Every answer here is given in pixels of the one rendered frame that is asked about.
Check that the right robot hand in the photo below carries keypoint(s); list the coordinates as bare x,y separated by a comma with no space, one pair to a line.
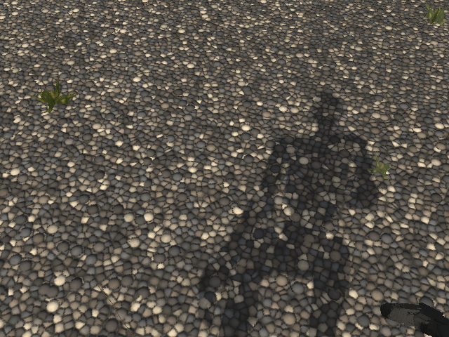
423,317

